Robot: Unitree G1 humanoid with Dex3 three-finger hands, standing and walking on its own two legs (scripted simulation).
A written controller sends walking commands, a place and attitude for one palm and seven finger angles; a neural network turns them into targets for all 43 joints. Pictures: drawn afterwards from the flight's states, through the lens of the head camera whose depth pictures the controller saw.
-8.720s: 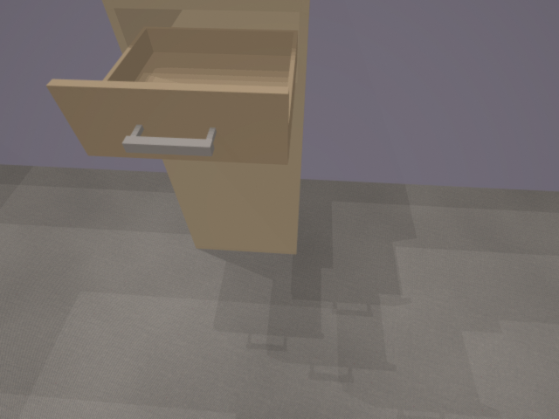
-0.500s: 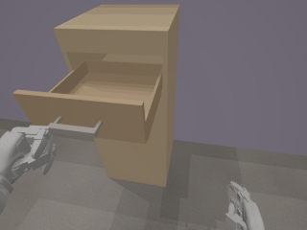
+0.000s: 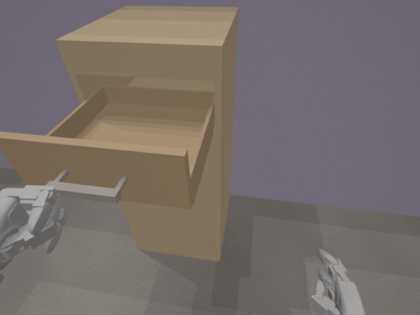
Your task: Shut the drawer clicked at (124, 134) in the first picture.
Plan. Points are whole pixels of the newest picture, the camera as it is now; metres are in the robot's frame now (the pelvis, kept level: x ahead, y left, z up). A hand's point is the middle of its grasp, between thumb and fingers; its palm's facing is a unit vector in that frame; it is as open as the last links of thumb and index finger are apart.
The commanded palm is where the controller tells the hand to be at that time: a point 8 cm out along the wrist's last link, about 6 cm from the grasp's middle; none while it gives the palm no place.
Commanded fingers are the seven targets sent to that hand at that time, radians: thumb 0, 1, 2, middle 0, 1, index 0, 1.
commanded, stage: bring the fist close to the handle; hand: left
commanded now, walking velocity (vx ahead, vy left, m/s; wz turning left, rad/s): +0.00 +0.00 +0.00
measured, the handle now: (88, 184) +0.31 +0.28 +0.12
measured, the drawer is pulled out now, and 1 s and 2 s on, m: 0.30 0.30 0.24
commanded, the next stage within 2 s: push the drawer shut in 1.12 s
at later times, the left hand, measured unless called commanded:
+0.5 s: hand (71, 229) +0.20 +0.25 +0.13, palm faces +0.05 -0.99 -0.09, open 3.3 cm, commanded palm +0.17 +0.30 +0.14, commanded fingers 0.00 0.90 0.90 -1.40 -1.60 -1.40 -1.60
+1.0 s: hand (89, 219) +0.23 +0.24 +0.12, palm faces +0.02 -1.00 -0.09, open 3.3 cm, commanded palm +0.19 +0.30 +0.12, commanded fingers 0.00 0.90 0.90 -1.40 -1.60 -1.40 -1.60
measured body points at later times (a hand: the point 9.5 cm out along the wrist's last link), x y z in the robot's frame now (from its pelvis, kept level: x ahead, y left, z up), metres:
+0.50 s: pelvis +0.00 +0.02 +0.00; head -0.02 +0.01 +0.45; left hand +0.19 +0.31 +0.14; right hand +0.18 -0.20 -0.06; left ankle +0.01 +0.12 -0.73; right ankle -0.03 -0.08 -0.73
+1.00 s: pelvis -0.02 +0.01 +0.00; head -0.03 -0.02 +0.45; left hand +0.22 +0.30 +0.13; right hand +0.15 -0.23 -0.08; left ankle +0.01 +0.12 -0.73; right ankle -0.03 -0.08 -0.73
